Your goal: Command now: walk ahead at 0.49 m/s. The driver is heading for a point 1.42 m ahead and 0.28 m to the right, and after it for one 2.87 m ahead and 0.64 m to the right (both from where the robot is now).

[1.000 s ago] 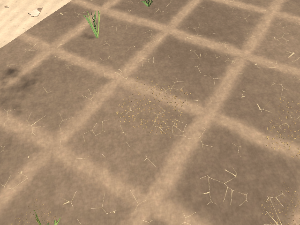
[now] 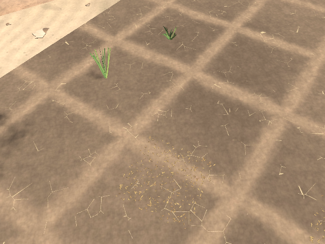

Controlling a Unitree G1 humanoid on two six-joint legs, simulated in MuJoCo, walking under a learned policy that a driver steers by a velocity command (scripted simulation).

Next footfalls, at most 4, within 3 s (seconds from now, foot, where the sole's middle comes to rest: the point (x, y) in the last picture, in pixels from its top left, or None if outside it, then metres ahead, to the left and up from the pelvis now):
0.22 left None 0.32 0.15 -0.78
0.76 right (203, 215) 0.62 -0.09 -0.78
1.30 left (154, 152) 0.93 0.14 -0.78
1.84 right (210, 116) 1.18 -0.14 -0.78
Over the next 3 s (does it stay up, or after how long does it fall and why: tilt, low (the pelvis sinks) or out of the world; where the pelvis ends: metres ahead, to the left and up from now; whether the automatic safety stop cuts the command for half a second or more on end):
stays up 1.43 -0.17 -0.02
